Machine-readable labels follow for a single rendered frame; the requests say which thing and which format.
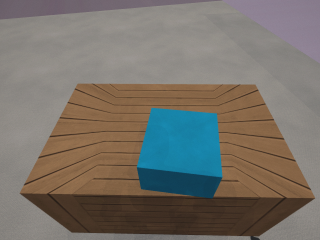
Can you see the carton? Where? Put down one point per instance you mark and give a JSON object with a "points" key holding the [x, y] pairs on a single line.
{"points": [[180, 153]]}

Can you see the pedestal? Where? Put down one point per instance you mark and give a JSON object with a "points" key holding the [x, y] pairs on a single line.
{"points": [[86, 176]]}

